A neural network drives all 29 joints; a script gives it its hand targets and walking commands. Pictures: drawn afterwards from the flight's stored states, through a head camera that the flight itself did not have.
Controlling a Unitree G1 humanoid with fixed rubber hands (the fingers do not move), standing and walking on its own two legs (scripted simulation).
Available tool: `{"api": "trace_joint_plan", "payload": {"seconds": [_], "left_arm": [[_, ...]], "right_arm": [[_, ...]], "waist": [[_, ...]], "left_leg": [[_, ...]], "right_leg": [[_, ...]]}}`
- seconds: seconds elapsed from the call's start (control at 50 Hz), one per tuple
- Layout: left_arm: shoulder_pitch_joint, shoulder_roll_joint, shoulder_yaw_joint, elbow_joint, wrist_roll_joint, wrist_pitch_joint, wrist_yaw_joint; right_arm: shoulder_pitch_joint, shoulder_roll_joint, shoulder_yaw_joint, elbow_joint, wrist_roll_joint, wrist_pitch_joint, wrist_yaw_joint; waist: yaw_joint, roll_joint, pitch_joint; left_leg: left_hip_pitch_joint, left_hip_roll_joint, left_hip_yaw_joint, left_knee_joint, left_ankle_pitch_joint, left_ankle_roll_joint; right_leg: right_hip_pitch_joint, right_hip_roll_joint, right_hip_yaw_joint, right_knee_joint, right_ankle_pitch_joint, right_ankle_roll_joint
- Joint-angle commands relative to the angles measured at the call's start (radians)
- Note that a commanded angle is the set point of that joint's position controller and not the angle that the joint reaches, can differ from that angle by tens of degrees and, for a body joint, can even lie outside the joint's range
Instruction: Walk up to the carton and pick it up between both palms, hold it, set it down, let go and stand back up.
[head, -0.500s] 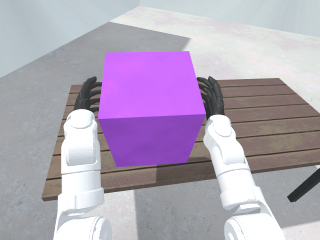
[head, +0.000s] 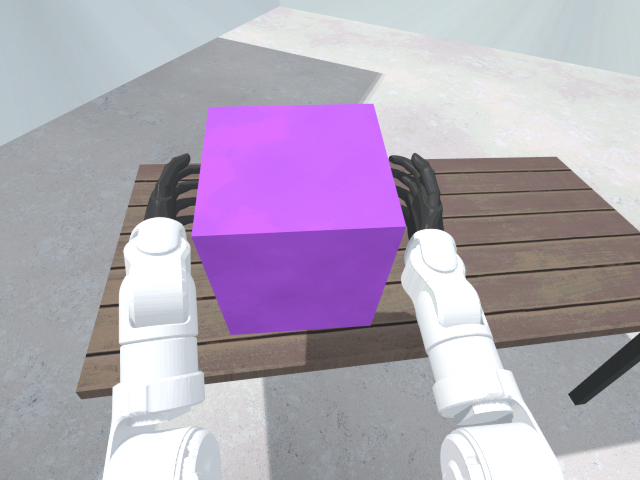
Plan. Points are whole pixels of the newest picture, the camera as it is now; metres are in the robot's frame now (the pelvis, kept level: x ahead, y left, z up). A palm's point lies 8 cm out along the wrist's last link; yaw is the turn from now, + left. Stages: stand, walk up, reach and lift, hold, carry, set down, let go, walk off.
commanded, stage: hold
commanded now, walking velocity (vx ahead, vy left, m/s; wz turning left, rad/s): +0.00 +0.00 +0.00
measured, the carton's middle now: (297, 226) +0.42 +0.01 +0.11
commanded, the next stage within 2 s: none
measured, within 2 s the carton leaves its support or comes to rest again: neither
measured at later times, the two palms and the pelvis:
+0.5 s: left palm (161, 229) +0.34 +0.16 +0.17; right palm (422, 228) +0.35 -0.13 +0.18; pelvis -0.01 +0.00 +0.00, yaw +0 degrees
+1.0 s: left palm (158, 224) +0.35 +0.17 +0.18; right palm (421, 222) +0.35 -0.13 +0.18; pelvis +0.00 +0.00 +0.00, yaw +0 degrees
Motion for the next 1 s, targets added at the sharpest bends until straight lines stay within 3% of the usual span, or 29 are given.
{"api": "trace_joint_plan", "payload": {"seconds": [0.0, 0.14, 0.18, 0.22, 0.26, 0.3, 0.32, 0.36, 0.38, 0.42, 0.46, 0.52, 0.54, 0.56, 0.58, 0.6, 0.62, 0.7, 0.74, 0.78, 0.8, 0.82, 0.9, 0.94, 0.96, 0.98], "left_arm": [[-0.516, -0.346, -0.362, -0.11, -0.151, -0.075, -0.146], [-0.498, -0.363, -0.379, -0.169, -0.152, -0.066, -0.149], [-0.485, -0.364, -0.382, -0.124, -0.147, -0.058, -0.145], [-0.531, -0.379, -0.405, -0.162, -0.154, -0.063, -0.14], [-0.522, -0.367, -0.395, -0.17, -0.153, -0.063, -0.135], [-0.515, -0.356, -0.421, -0.201, -0.17, -0.064, -0.134], [-0.508, -0.354, -0.405, -0.173, -0.164, -0.062, -0.137], [-0.503, -0.354, -0.401, -0.188, -0.159, -0.063, -0.142], [-0.512, -0.344, -0.383, -0.157, -0.15, -0.06, -0.146], [-0.534, -0.356, -0.385, -0.141, -0.162, -0.061, -0.143], [-0.543, -0.355, -0.372, -0.109, -0.158, -0.058, -0.142], [-0.557, -0.349, -0.36, -0.096, -0.15, -0.064, -0.143], [-0.563, -0.349, -0.336, -0.057, -0.138, -0.061, -0.144], [-0.556, -0.346, -0.34, -0.076, -0.141, -0.06, -0.146], [-0.556, -0.355, -0.347, -0.071, -0.142, -0.059, -0.145], [-0.569, -0.334, -0.325, -0.061, -0.141, -0.062, -0.145], [-0.587, -0.346, -0.337, -0.079, -0.143, -0.07, -0.148], [-0.57, -0.345, -0.348, -0.085, -0.152, -0.075, -0.15], [-0.566, -0.341, -0.341, -0.09, -0.143, -0.08, -0.151], [-0.531, -0.337, -0.339, -0.088, -0.13, -0.075, -0.151], [-0.542, -0.345, -0.352, -0.12, -0.141, -0.075, -0.152], [-0.551, -0.343, -0.366, -0.137, -0.155, -0.077, -0.153], [-0.524, -0.344, -0.378, -0.145, -0.152, -0.068, -0.153], [-0.522, -0.345, -0.366, -0.114, -0.146, -0.066, -0.154], [-0.526, -0.351, -0.363, -0.104, -0.138, -0.062, -0.152], [-0.511, -0.351, -0.343, -0.078, -0.117, -0.051, -0.153]], "right_arm": [[-0.518, 0.367, 0.358, -0.178, 0.064, -0.037, 0.104], [-0.491, 0.359, 0.365, -0.217, 0.08, -0.03, 0.094], [-0.498, 0.327, 0.344, -0.204, 0.065, -0.03, 0.099], [-0.517, 0.321, 0.324, -0.21, 0.056, -0.037, 0.111], [-0.516, 0.332, 0.348, -0.232, 0.06, -0.037, 0.117], [-0.494, 0.337, 0.361, -0.235, 0.075, -0.039, 0.114], [-0.515, 0.339, 0.368, -0.243, 0.074, -0.036, 0.11], [-0.489, 0.343, 0.362, -0.213, 0.071, -0.03, 0.106], [-0.506, 0.329, 0.354, -0.208, 0.057, -0.029, 0.106], [-0.529, 0.332, 0.338, -0.215, 0.043, -0.035, 0.113], [-0.548, 0.354, 0.324, -0.199, 0.04, -0.034, 0.12], [-0.529, 0.361, 0.294, -0.149, 0.024, -0.033, 0.132], [-0.56, 0.356, 0.284, -0.144, 0.009, -0.034, 0.134], [-0.552, 0.366, 0.285, -0.163, 0.014, -0.036, 0.133], [-0.568, 0.346, 0.283, -0.151, 0.011, -0.036, 0.132], [-0.572, 0.354, 0.282, -0.14, 0.005, -0.037, 0.133], [-0.562, 0.368, 0.283, -0.134, 0.017, -0.039, 0.134], [-0.559, 0.37, 0.295, -0.173, 0.017, -0.049, 0.121], [-0.569, 0.366, 0.317, -0.179, 0.034, -0.053, 0.116], [-0.535, 0.371, 0.337, -0.174, 0.043, -0.05, 0.11], [-0.536, 0.374, 0.344, -0.179, 0.044, -0.047, 0.107], [-0.525, 0.382, 0.34, -0.188, 0.056, -0.047, 0.102], [-0.511, 0.356, 0.33, -0.191, 0.05, -0.038, 0.098], [-0.504, 0.334, 0.317, -0.164, 0.05, -0.036, 0.11], [-0.507, 0.331, 0.304, -0.153, 0.044, -0.036, 0.116], [-0.489, 0.32, 0.299, -0.123, 0.038, -0.026, 0.123]], "waist": [[0.003, 0.099, -0.362], [-0.006, 0.1, -0.346], [-0.007, 0.108, -0.317], [-0.023, 0.128, -0.324], [0.008, 0.105, -0.34], [-0.013, 0.099, -0.366], [-0.006, 0.102, -0.384], [-0.023, 0.109, -0.359], [-0.012, 0.084, -0.357], [-0.007, 0.105, -0.363], [0.014, 0.086, -0.314], [-0.002, 0.106, -0.288], [0.015, 0.087, -0.282], [-0.003, 0.092, -0.306], [0.003, 0.096, -0.322], [0.014, 0.062, -0.304], [-0.001, 0.074, -0.332], [-0.002, 0.088, -0.382], [0.013, 0.085, -0.401], [0.008, 0.083, -0.37], [-0.013, 0.087, -0.375], [-0.006, 0.095, -0.376], [-0.016, 0.106, -0.365], [-0.006, 0.119, -0.285], [-0.019, 0.126, -0.268], [-0.003, 0.141, -0.229]], "left_leg": [[0.086, -0.044, 0.05, -0.019, 0.179, 0.018], [0.126, -0.041, 0.044, -0.002, 0.239, 0.008], [0.133, -0.033, 0.043, -0.011, 0.2, -0.002], [0.115, -0.023, 0.035, -0.02, 0.168, -0.004], [0.11, -0.03, 0.047, -0.014, 0.184, 0.007], [0.128, -0.032, 0.044, -0.006, 0.227, 0.008], [0.138, -0.038, 0.046, 0.0, 0.226, 0.008], [0.136, -0.039, 0.045, -0.007, 0.19, 0.012], [0.116, -0.035, 0.047, -0.029, 0.127, 0.019], [0.087, -0.04, 0.049, -0.039, 0.064, 0.024], [0.036, -0.04, 0.056, -0.052, 0.02, 0.038], [0.018, -0.036, 0.065, -0.069, -0.027, 0.035], [0.021, -0.034, 0.062, -0.075, -0.04, 0.041], [0.049, -0.035, 0.071, -0.071, -0.016, 0.041], [0.054, -0.035, 0.065, -0.064, -0.017, 0.038], [0.052, -0.04, 0.067, -0.063, -0.025, 0.046], [0.058, -0.042, 0.07, -0.057, -0.007, 0.048], [0.061, -0.041, 0.068, -0.044, 0.069, 0.036], [0.059, -0.049, 0.065, -0.027, 0.099, 0.036], [0.071, -0.048, 0.061, -0.026, 0.131, 0.042], [0.099, -0.05, 0.057, -0.028, 0.131, 0.036], [0.102, -0.045, 0.057, -0.013, 0.158, 0.03], [0.104, -0.042, 0.049, -0.015, 0.172, 0.011], [0.079, -0.036, 0.058, -0.032, 0.134, 0.004], [0.075, -0.032, 0.052, -0.04, 0.113, 0.003], [0.081, -0.033, 0.059, -0.054, 0.075, 0.012]], "right_leg": [[0.071, 0.015, -0.008, -0.024, 0.198, 0.068], [0.067, 0.025, -0.01, -0.027, 0.21, 0.061], [0.034, 0.028, -0.02, -0.038, 0.138, 0.047], [0.01, 0.029, -0.027, -0.036, 0.085, 0.044], [0.029, 0.031, -0.02, -0.031, 0.119, 0.047], [0.055, 0.025, -0.018, -0.027, 0.179, 0.052], [0.057, 0.018, -0.013, -0.026, 0.207, 0.059], [0.051, 0.018, -0.01, -0.034, 0.168, 0.054], [0.046, 0.012, -0.014, -0.039, 0.125, 0.058], [0.049, 0.008, -0.006, -0.041, 0.078, 0.053], [0.043, 0.007, -0.006, -0.044, 0.042, 0.057], [0.017, 0.007, -0.013, -0.045, 0.0, 0.053], [0.013, 0.002, -0.011, -0.05, -0.024, 0.051], [0.011, 0.008, -0.017, -0.05, -0.002, 0.057], [0.01, 0.012, -0.016, -0.05, -0.009, 0.052], [0.008, 0.007, -0.007, -0.056, -0.005, 0.055], [0.011, 0.004, -0.008, -0.045, 0.019, 0.058], [0.064, 0.014, -0.013, -0.037, 0.105, 0.064], [0.091, 0.005, -0.003, -0.026, 0.152, 0.075], [0.085, 0.0, 0.001, -0.026, 0.189, 0.076], [0.06, 0.0, -0.003, -0.029, 0.19, 0.077], [0.065, 0.011, -0.016, -0.029, 0.207, 0.074], [0.07, 0.014, -0.015, -0.032, 0.175, 0.061], [0.04, 0.019, -0.025, -0.043, 0.099, 0.051], [0.019, 0.019, -0.025, -0.045, 0.067, 0.049], [-0.006, 0.014, -0.024, -0.055, 0.033, 0.049]]}}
